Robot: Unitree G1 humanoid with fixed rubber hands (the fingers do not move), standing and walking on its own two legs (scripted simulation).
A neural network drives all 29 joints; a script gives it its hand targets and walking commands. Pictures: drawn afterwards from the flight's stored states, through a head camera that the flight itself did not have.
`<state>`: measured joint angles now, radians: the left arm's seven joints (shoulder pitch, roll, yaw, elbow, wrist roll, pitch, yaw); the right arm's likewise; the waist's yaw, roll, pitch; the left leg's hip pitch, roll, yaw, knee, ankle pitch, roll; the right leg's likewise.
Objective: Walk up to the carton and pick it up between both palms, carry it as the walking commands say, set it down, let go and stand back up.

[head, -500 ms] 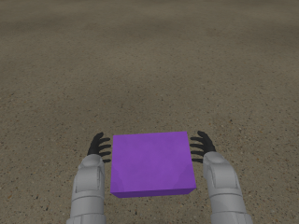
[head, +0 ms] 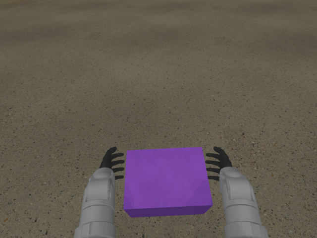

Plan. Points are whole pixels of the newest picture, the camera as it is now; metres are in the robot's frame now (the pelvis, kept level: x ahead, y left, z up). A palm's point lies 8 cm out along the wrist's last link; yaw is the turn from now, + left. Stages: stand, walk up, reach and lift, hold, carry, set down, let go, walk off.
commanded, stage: set down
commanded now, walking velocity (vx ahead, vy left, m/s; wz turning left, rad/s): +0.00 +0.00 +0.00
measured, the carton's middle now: (165, 182) +0.31 -0.03 -0.07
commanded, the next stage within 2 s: none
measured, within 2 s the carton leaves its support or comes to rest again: neither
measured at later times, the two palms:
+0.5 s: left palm (116, 184) +0.32 +0.12 -0.06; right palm (220, 183) +0.29 -0.19 -0.06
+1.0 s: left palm (121, 190) +0.34 +0.12 -0.15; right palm (212, 189) +0.32 -0.19 -0.15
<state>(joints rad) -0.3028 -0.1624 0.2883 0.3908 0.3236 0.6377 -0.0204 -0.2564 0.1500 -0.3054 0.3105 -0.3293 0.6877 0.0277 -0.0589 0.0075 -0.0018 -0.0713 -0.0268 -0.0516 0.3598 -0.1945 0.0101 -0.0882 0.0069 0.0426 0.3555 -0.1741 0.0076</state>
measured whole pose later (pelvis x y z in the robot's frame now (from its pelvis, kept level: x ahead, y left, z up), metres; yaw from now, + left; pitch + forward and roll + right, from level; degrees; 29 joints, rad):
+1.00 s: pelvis -0.05 +0.00 -0.09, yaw +1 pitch +31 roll +0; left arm -0.58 -0.17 0.43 0.53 0.29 0.29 0.04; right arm -0.54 0.11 -0.46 0.49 -0.28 0.32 0.01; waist -0.05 0.03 -0.17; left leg -1.19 -0.07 -0.07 0.99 -0.34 -0.01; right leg -1.21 0.04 0.06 0.98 -0.32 0.02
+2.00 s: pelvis -0.08 +0.00 -0.25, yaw +1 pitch +45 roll +1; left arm -0.91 -0.05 0.42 0.71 0.18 0.26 0.16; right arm -0.88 -0.03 -0.43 0.68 -0.18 0.31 -0.06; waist -0.05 0.05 -0.24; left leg -1.90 -0.13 -0.07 1.62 -0.51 -0.04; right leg -1.92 0.09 0.08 1.61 -0.48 0.05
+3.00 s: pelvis -0.10 -0.01 -0.37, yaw +2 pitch +46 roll +1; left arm -1.24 0.09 0.37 0.83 0.07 0.23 0.19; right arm -1.22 -0.20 -0.32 0.83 -0.07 0.27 -0.09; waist -0.05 0.06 0.05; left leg -2.26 -0.17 -0.06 2.02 -0.56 -0.08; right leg -2.29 0.12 0.07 2.01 -0.52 0.06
